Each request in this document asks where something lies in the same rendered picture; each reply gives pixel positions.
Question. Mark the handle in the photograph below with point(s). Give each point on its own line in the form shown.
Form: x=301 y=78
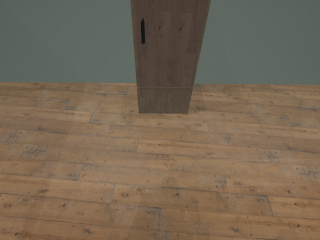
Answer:
x=143 y=31

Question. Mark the cupboard door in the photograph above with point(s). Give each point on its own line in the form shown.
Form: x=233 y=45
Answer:
x=172 y=31

